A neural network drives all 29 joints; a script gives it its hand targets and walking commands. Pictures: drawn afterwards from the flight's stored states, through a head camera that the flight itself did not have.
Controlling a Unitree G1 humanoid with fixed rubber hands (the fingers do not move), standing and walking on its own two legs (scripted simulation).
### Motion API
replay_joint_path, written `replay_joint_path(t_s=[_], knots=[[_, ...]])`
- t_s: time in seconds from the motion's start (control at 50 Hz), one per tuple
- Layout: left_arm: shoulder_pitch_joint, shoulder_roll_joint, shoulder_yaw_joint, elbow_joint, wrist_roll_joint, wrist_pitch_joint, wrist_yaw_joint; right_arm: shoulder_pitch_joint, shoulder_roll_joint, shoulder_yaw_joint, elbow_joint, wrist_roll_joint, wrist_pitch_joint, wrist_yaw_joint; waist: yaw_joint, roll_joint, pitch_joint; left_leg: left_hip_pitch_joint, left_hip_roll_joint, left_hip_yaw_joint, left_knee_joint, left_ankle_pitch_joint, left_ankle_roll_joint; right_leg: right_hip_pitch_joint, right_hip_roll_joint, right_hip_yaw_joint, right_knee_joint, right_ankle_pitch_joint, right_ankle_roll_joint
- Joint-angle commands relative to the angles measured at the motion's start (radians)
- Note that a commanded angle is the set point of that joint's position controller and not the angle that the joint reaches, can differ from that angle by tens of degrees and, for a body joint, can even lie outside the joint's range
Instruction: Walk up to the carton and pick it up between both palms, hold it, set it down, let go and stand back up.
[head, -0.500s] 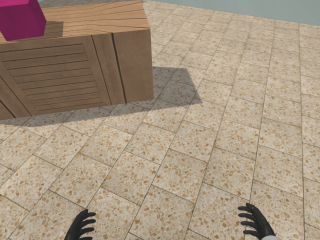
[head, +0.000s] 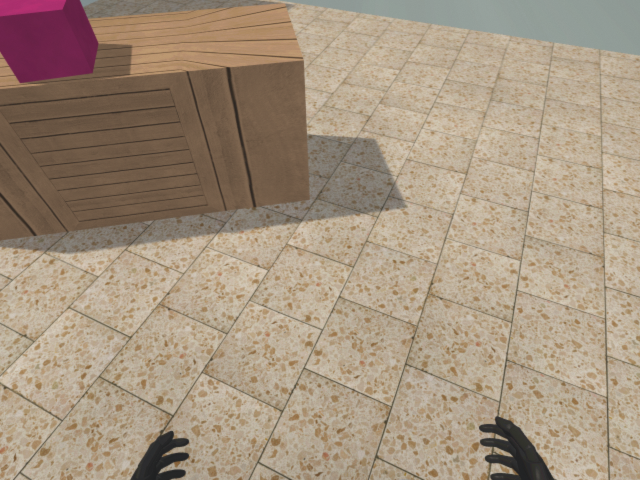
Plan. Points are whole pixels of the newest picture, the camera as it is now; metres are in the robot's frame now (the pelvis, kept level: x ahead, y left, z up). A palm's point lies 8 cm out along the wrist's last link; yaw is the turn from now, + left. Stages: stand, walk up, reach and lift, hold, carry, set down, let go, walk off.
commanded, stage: stand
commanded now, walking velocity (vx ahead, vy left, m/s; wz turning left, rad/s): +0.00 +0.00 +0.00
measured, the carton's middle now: (46, 32) +1.39 +0.86 -0.02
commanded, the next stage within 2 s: walk up in 0.10 s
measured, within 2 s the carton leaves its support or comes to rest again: neither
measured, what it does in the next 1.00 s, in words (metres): walks ahead, turning left: left foot, then right foot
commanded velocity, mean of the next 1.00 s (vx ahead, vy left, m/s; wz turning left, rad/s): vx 0.00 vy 0.00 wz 0.00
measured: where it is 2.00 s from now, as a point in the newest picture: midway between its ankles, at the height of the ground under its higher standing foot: (218, 347)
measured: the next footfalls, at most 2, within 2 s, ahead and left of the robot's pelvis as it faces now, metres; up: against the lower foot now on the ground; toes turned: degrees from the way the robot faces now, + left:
left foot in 0.64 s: +0.16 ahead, +0.26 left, +0.00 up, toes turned +19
right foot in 0.94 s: +0.36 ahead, +0.04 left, +0.00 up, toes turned +14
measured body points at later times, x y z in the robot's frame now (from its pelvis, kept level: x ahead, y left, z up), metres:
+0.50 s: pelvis +0.03 +0.02 +0.00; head +0.03 +0.02 +0.45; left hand +0.09 +0.30 -0.10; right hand +0.16 -0.23 -0.11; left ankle +0.05 +0.16 -0.67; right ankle +0.01 -0.13 -0.72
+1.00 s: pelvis +0.22 +0.13 -0.04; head +0.21 +0.11 +0.41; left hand +0.28 +0.41 -0.11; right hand +0.35 -0.13 -0.16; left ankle +0.13 +0.24 -0.70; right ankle +0.32 +0.04 -0.73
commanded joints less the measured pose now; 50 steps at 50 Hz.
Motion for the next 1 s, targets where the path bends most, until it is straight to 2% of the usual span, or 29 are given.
replay_joint_path(t_s=[0.0,0.14,0.26,0.28,0.3,0.32,0.34,0.36,0.38,0.48,0.52,0.54,0.56,0.58,0.6,0.62,0.64,0.66,0.68,0.72,0.76,0.8,0.84,0.88,0.9,0.92,0.94,0.96,0.98], knots=[[-0.019,0.136,0.034,-0.100,-0.001,-0.022,0.004,-0.021,-0.128,-0.041,-0.101,0.001,-0.022,-0.004,0.000,0.000,-0.046,-0.018,0.079,-0.097,-0.159,0.083,0.035,0.000,-0.070,0.091,-0.144,0.076,-0.039],[-0.049,0.064,0.010,-0.067,0.002,0.014,-0.011,-0.055,-0.061,-0.020,-0.068,-0.006,0.021,0.005,-0.001,0.011,-0.025,-0.071,0.060,-0.084,-0.217,-0.034,0.013,-0.021,-0.025,0.058,-0.166,0.037,-0.013],[-0.039,0.072,0.016,-0.029,0.006,-0.002,-0.005,-0.042,-0.055,-0.023,-0.031,-0.005,0.008,-0.004,-0.002,0.014,-0.092,-0.027,0.057,-0.074,-0.188,0.048,0.018,-0.002,-0.034,0.064,-0.154,0.096,-0.024],[0.075,0.191,0.079,-0.066,0.053,-0.039,0.006,0.037,-0.170,-0.053,-0.053,-0.032,-0.005,0.020,0.020,-0.023,-0.156,-0.227,0.064,-0.158,-0.067,-0.309,0.065,0.221,-0.122,0.144,-0.160,-0.326,-0.104],[0.145,0.247,0.103,-0.035,0.070,-0.057,0.017,-0.009,-0.149,-0.054,-0.066,-0.040,-0.005,0.035,0.077,-0.108,-0.123,-0.481,0.013,-0.047,0.106,-0.328,0.019,0.393,-0.272,0.345,-0.317,-0.548,-0.194],[0.192,0.286,0.115,-0.015,0.078,-0.067,0.033,-0.080,-0.119,-0.052,-0.096,-0.064,0.001,0.042,0.123,-0.194,-0.064,-0.624,0.038,0.010,0.365,-0.250,-0.006,0.395,-0.472,0.552,-0.447,-0.613,-0.286],[0.163,0.274,0.109,-0.013,0.082,-0.075,0.046,-0.099,-0.130,-0.058,-0.115,-0.081,0.007,0.047,0.112,-0.132,0.014,-0.692,0.114,-0.068,0.456,-0.213,-0.010,0.330,-0.538,0.599,-0.473,-0.566,-0.335],[0.130,0.244,0.097,-0.011,0.081,-0.087,0.053,-0.083,-0.144,-0.065,-0.114,-0.078,0.008,0.054,0.086,-0.069,0.042,-0.690,0.144,-0.100,0.475,-0.160,-0.013,0.299,-0.524,0.542,-0.462,-0.498,-0.327],[0.101,0.217,0.090,-0.003,0.079,-0.098,0.054,-0.063,-0.137,-0.072,-0.108,-0.072,0.007,0.063,0.059,-0.048,0.048,-0.668,0.169,-0.122,0.481,-0.112,-0.014,0.273,-0.492,0.460,-0.449,-0.442,-0.301],[-0.019,0.223,0.085,-0.013,0.063,-0.111,0.043,-0.014,-0.083,-0.080,-0.087,-0.028,0.001,0.108,0.016,-0.194,0.086,-0.382,0.175,-0.066,0.273,-0.069,-0.013,0.041,-0.370,0.077,-0.451,-0.354,-0.225],[-0.061,0.246,0.089,-0.019,0.068,-0.102,0.035,0.048,-0.085,-0.087,-0.065,-0.019,-0.011,0.116,-0.015,-0.237,0.074,-0.179,0.152,0.012,0.164,-0.039,0.003,-0.077,-0.323,-0.065,-0.412,-0.361,-0.198],[-0.081,0.257,0.092,-0.023,0.072,-0.094,0.032,0.111,-0.098,-0.094,-0.044,-0.016,-0.018,0.113,-0.043,-0.225,0.052,-0.055,0.132,0.069,0.152,-0.014,0.009,-0.138,-0.316,-0.099,-0.365,-0.413,-0.194],[-0.094,0.256,0.091,-0.029,0.076,-0.084,0.030,0.189,-0.113,-0.101,-0.018,-0.016,-0.024,0.105,-0.075,-0.184,0.039,0.068,0.106,0.121,0.126,0.024,0.016,-0.203,-0.310,-0.130,-0.292,-0.475,-0.189],[-0.087,0.238,0.086,-0.029,0.078,-0.071,0.028,0.271,-0.132,-0.113,0.013,-0.016,-0.030,0.093,-0.108,-0.089,0.022,0.189,0.068,0.159,0.102,0.047,0.025,-0.263,-0.277,-0.175,-0.161,-0.522,-0.173],[-0.049,0.190,0.070,-0.027,0.077,-0.058,0.021,0.355,-0.171,-0.130,0.045,-0.020,-0.035,0.076,-0.137,0.052,-0.012,0.296,0.005,0.161,0.088,0.002,0.040,-0.310,-0.207,-0.228,0.073,-0.466,-0.150],[-0.006,0.109,0.039,-0.045,0.064,-0.048,0.005,0.422,-0.240,-0.148,0.066,-0.021,-0.039,0.053,-0.164,0.293,-0.034,0.336,0.019,-0.004,-0.011,-0.186,0.091,-0.376,-0.094,-0.296,0.454,-0.330,-0.109],[0.000,0.058,0.013,-0.126,0.035,-0.048,-0.015,0.383,-0.337,-0.147,0.026,-0.018,-0.043,0.034,-0.144,0.470,0.006,0.251,0.235,-0.593,-0.327,-0.558,0.215,-0.556,-0.018,-0.149,0.700,-0.367,-0.062],[-0.022,0.153,0.036,-0.154,0.026,-0.039,-0.023,0.301,-0.389,-0.144,0.001,-0.003,-0.037,0.018,-0.123,0.336,0.016,0.163,0.378,-0.906,-0.528,-0.803,0.316,-0.561,-0.059,0.002,0.756,-0.310,-0.050],[-0.048,0.193,0.041,-0.164,0.021,-0.041,-0.025,0.226,-0.386,-0.132,-0.021,0.003,-0.037,0.003,-0.097,0.272,0.045,0.156,0.410,-0.932,-0.544,-0.816,0.332,-0.599,-0.107,0.042,0.778,-0.255,-0.043],[-0.060,0.196,0.035,-0.155,0.023,-0.060,-0.022,0.184,-0.343,-0.109,-0.026,-0.017,-0.038,-0.021,-0.080,0.225,0.072,0.114,0.387,-0.767,-0.432,-0.553,0.339,-0.603,-0.156,0.045,0.737,-0.183,-0.034],[-0.010,0.196,0.036,-0.146,0.027,-0.067,-0.021,0.141,-0.301,-0.090,-0.011,-0.031,-0.044,-0.019,-0.041,0.206,0.049,-0.026,0.363,-0.618,-0.363,-0.374,0.324,-0.451,-0.171,0.067,0.596,-0.229,-0.026],[0.023,0.181,0.035,-0.143,0.015,-0.062,-0.024,0.074,-0.290,-0.081,-0.005,-0.033,-0.044,-0.015,-0.005,0.223,0.059,-0.146,0.330,-0.498,-0.318,-0.317,0.298,-0.322,-0.161,0.061,0.432,-0.251,-0.028],[0.078,0.170,0.039,-0.132,0.011,-0.065,-0.027,0.032,-0.275,-0.077,-0.003,-0.033,-0.038,-0.009,0.024,0.222,0.033,-0.237,0.272,-0.389,-0.242,-0.256,0.256,-0.153,-0.125,0.028,0.287,-0.131,-0.036],[0.284,0.172,0.060,-0.068,0.015,-0.076,-0.020,-0.050,-0.232,-0.062,-0.018,-0.032,-0.026,0.001,0.130,0.095,-0.053,-0.462,0.150,-0.207,-0.011,-0.348,0.165,0.248,-0.042,-0.063,0.114,0.094,-0.050],[0.393,0.212,0.083,-0.034,0.026,-0.080,-0.009,-0.029,-0.163,-0.041,-0.021,-0.034,-0.022,0.009,0.172,-0.059,-0.111,-0.566,0.060,-0.095,0.224,-0.376,0.109,0.421,-0.010,-0.055,0.106,0.040,-0.054],[0.451,0.296,0.102,-0.031,0.056,-0.082,0.005,0.020,-0.074,-0.013,-0.043,-0.036,-0.024,0.019,0.190,-0.329,-0.151,-0.639,-0.051,0.039,0.593,-0.361,0.047,0.425,-0.209,0.266,-0.064,-0.319,-0.104],[0.372,0.355,0.088,-0.080,0.066,-0.077,0.021,0.047,-0.112,-0.027,-0.079,-0.036,-0.010,0.022,0.133,-0.314,-0.080,-0.657,-0.086,-0.057,0.741,-0.355,0.021,0.271,-0.464,0.800,-0.431,-0.800,-0.198],[0.235,0.361,0.087,-0.102,0.046,-0.075,0.036,0.060,-0.192,-0.050,-0.084,-0.045,0.008,0.024,0.067,-0.195,0.004,-0.664,-0.019,-0.116,0.799,-0.281,0.011,0.193,-0.548,0.952,-0.553,-0.974,-0.260],[0.179,0.320,0.075,-0.108,0.035,-0.084,0.045,0.026,-0.209,-0.055,-0.083,-0.047,0.014,0.030,0.049,-0.134,0.100,-0.700,0.020,-0.124,0.820,-0.199,0.000,0.159,-0.539,0.887,-0.545,-0.883,-0.270]])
